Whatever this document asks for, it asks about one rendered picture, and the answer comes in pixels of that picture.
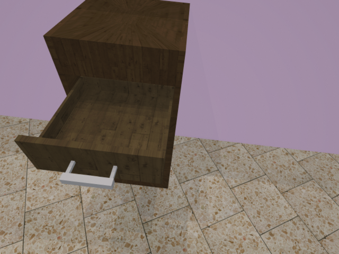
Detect handle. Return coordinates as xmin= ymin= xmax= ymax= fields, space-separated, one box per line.
xmin=59 ymin=161 xmax=117 ymax=189

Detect drawer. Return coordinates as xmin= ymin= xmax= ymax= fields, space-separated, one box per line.
xmin=14 ymin=76 xmax=174 ymax=184

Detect cabinet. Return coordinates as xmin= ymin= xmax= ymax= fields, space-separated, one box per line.
xmin=43 ymin=0 xmax=190 ymax=189

